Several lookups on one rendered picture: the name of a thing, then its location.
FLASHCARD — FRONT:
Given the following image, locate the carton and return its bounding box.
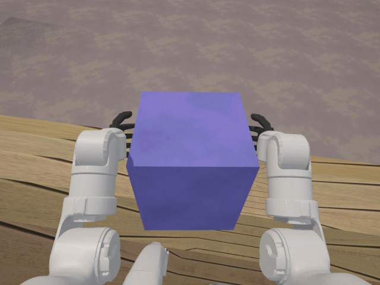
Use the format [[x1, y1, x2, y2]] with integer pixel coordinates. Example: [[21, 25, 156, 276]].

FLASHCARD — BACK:
[[126, 91, 260, 230]]

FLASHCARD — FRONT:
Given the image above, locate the robot right upper arm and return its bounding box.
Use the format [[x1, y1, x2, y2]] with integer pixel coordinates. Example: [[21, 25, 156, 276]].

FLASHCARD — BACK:
[[259, 228, 372, 285]]

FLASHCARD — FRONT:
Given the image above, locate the right robot forearm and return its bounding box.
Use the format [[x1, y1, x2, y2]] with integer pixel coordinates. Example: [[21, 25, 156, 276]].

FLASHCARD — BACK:
[[256, 131, 330, 262]]

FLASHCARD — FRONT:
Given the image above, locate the robot left upper arm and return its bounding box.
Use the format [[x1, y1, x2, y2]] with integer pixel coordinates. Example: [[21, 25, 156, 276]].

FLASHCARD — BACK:
[[20, 227, 121, 285]]

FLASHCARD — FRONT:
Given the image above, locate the left robot forearm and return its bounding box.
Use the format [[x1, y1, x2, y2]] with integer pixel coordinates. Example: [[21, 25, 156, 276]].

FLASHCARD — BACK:
[[49, 128, 126, 273]]

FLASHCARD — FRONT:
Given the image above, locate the left robot hand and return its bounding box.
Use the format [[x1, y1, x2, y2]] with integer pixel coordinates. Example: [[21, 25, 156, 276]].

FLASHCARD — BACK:
[[109, 111, 135, 158]]

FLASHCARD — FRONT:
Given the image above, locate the right robot hand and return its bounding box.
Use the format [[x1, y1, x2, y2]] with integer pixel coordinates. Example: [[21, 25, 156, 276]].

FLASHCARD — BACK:
[[249, 113, 274, 151]]

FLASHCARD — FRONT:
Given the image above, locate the left robot thigh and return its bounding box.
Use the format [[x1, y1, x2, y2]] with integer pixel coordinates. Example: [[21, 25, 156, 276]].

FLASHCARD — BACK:
[[123, 244, 169, 285]]

